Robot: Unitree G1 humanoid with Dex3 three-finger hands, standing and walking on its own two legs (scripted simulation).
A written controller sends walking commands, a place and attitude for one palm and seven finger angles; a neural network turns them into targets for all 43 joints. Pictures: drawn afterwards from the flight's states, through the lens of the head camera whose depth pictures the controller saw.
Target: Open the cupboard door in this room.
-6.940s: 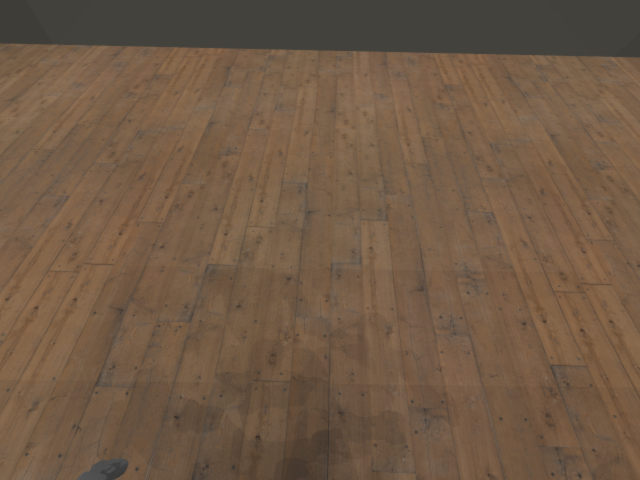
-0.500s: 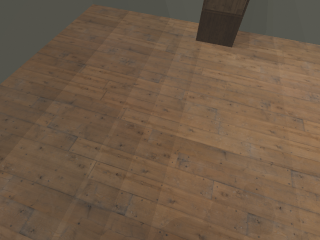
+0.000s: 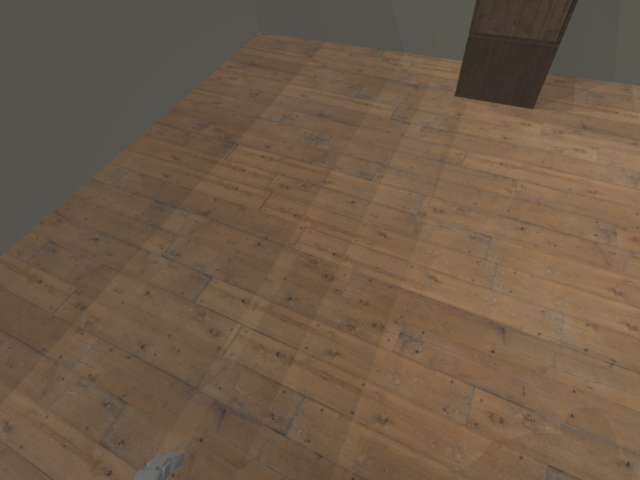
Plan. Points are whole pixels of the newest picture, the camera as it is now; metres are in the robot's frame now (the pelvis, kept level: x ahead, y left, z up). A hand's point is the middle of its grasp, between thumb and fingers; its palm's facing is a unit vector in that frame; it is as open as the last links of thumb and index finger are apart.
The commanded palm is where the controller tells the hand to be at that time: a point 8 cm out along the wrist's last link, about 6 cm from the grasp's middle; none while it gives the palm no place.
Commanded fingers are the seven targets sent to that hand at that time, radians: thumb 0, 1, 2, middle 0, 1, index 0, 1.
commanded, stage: turn or walk to find it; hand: left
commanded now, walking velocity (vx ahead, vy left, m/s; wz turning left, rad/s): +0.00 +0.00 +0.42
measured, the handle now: out of the picture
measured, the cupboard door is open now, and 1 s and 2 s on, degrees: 0 0 0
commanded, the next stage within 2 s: stand and wait in 0.48 s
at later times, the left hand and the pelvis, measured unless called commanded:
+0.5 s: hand out of the picture -0.04 +0.26 -0.18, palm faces +0.26 -0.93 -0.24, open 7.4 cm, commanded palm none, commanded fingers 0.00 0.90 0.90 -0.20 -0.30 -0.20 -0.30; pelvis -0.02 +0.04 +0.00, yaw +13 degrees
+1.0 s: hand out of the picture -0.03 +0.20 -0.16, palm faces +0.30 -0.93 -0.23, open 7.3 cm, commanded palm none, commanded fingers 0.00 0.90 0.90 -0.20 -0.30 -0.20 -0.30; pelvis -0.01 +0.01 +0.01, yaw +17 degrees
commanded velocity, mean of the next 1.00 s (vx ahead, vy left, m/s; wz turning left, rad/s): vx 0.00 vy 0.00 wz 0.25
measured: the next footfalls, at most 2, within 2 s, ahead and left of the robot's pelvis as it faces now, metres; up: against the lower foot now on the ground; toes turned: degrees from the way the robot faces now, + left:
left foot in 0.38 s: +0.01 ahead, +0.15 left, +0.00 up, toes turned +16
right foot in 0.82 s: +0.06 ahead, -0.08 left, +0.00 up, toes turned +11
